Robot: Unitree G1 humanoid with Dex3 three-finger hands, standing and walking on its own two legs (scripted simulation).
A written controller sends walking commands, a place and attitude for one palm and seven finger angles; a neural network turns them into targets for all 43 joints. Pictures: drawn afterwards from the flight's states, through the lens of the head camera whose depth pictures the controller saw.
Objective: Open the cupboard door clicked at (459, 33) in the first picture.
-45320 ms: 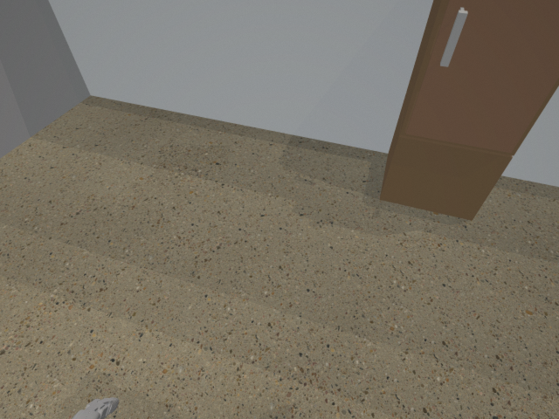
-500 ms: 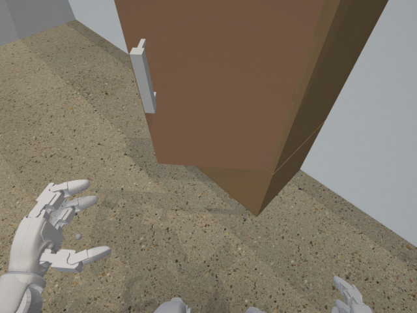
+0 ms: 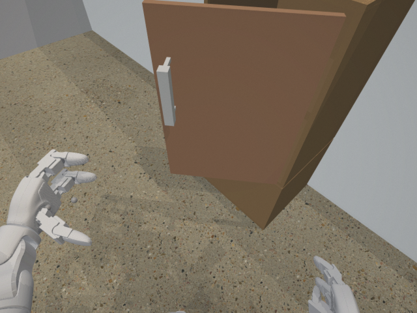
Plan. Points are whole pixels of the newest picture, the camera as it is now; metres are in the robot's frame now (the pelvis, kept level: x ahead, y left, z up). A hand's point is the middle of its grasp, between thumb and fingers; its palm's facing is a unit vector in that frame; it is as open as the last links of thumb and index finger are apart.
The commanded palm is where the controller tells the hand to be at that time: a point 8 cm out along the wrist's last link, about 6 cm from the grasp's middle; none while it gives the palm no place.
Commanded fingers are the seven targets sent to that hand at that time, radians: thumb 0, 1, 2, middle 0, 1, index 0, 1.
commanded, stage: raise the hand with hooked fingers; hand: left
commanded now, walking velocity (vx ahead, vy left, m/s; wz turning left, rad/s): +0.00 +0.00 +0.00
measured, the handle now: (169, 92) +0.59 +0.16 +0.08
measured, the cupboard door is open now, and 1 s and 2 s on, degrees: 40 40 40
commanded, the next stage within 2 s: move the hooked fingers beside the handle in 0.62 s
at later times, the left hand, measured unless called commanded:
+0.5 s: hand (77, 186) +0.29 +0.26 +0.10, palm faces +0.02 -1.00 -0.04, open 14.0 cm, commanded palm +0.26 +0.31 +0.10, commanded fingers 0.00 -0.50 0.30 -0.30 -1.20 -0.30 -1.20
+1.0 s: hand (90, 171) +0.32 +0.25 +0.10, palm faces +0.01 -1.00 -0.03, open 14.0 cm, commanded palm +0.31 +0.30 +0.10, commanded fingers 0.00 -0.50 0.30 -0.30 -1.20 -0.30 -1.20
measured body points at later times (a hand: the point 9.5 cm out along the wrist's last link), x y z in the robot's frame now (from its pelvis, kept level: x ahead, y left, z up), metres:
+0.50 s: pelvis +0.00 -0.01 +0.01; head +0.03 -0.01 +0.46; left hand +0.29 +0.32 +0.10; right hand +0.15 -0.26 -0.07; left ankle +0.02 +0.08 -0.71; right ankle +0.00 -0.12 -0.71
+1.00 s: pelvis +0.00 -0.03 +0.00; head +0.03 -0.03 +0.45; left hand +0.32 +0.30 +0.11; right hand +0.14 -0.28 -0.08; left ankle +0.02 +0.08 -0.71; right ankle +0.00 -0.12 -0.71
